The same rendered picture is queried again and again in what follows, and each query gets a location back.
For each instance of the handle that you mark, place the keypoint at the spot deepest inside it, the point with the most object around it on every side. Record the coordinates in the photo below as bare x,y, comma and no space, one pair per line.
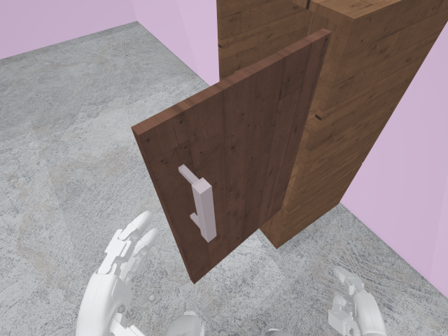
203,196

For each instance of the right robot hand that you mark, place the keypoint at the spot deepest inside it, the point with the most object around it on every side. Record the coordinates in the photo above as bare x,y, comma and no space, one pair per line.
361,315

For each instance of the cupboard door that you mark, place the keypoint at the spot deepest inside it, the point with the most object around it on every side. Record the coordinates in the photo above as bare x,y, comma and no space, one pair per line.
242,136

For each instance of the left robot thigh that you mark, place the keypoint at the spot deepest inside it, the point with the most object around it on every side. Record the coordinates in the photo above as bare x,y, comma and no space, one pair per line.
186,325

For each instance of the left robot hand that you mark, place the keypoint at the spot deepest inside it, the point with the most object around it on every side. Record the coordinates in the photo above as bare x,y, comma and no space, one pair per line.
110,285

